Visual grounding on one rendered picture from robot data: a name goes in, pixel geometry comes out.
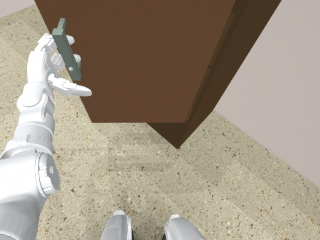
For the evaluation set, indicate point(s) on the cupboard door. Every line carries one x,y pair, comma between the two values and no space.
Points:
143,60

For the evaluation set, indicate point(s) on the left robot forearm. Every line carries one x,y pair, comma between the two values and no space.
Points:
36,126

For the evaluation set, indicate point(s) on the robot right shin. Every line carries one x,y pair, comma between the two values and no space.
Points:
174,216

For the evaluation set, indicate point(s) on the robot left hand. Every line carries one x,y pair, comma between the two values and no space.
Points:
40,68

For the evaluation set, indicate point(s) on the handle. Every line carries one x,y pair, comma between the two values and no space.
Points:
65,50

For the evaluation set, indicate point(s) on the right robot thigh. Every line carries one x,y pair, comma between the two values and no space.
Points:
181,229

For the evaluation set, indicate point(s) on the robot left upper arm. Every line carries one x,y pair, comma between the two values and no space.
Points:
26,182

